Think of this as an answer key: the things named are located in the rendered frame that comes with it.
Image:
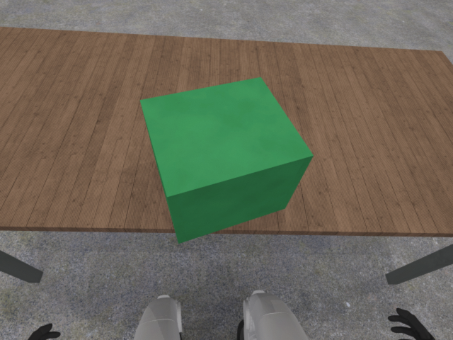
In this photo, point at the table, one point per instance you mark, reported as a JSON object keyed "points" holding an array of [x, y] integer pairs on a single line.
{"points": [[75, 152]]}

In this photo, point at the right robot hand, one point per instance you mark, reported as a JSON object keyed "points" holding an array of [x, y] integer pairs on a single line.
{"points": [[416, 330]]}

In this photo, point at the carton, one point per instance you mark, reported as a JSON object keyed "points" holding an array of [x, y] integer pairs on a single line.
{"points": [[226, 154]]}

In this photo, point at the left robot hand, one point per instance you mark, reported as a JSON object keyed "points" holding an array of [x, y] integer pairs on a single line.
{"points": [[44, 333]]}

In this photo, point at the right robot shin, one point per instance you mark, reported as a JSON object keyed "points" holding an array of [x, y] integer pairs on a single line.
{"points": [[251, 336]]}

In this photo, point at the right robot thigh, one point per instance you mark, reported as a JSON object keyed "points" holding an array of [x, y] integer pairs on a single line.
{"points": [[270, 319]]}

